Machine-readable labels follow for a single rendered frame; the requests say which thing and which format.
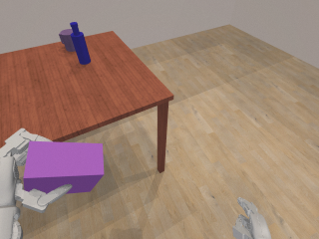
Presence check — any table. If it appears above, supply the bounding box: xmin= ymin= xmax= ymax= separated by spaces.
xmin=0 ymin=31 xmax=174 ymax=173

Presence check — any robot left forearm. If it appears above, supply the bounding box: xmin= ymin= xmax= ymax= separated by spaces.
xmin=0 ymin=205 xmax=23 ymax=239

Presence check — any robot right hand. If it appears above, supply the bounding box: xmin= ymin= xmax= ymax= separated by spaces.
xmin=232 ymin=197 xmax=272 ymax=239

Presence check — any robot left hand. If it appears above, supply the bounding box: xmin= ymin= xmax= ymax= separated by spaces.
xmin=0 ymin=128 xmax=73 ymax=213

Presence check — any sponge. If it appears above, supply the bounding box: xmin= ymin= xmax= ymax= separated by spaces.
xmin=23 ymin=140 xmax=105 ymax=194

